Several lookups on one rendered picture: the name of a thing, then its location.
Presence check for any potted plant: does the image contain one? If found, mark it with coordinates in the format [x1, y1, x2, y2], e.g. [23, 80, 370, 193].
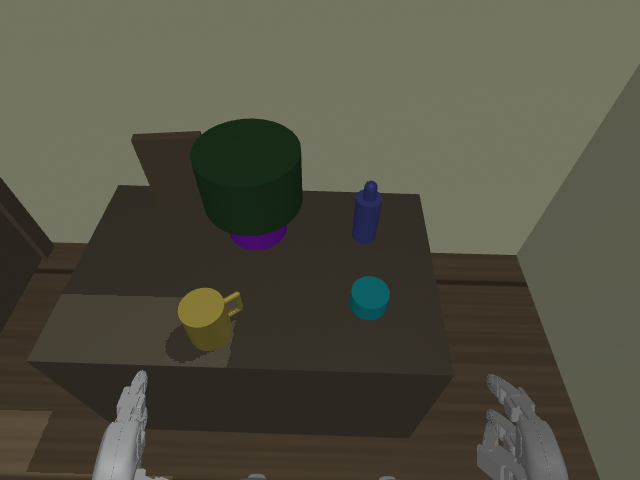
[190, 119, 302, 250]

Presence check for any bed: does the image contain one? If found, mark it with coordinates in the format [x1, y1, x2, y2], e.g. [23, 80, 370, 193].
[0, 177, 55, 333]

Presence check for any right robot hand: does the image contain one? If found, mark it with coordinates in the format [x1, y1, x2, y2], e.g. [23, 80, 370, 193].
[477, 374, 569, 480]

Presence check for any left robot hand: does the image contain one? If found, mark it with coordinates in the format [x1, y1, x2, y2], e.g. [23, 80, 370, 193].
[92, 370, 169, 480]

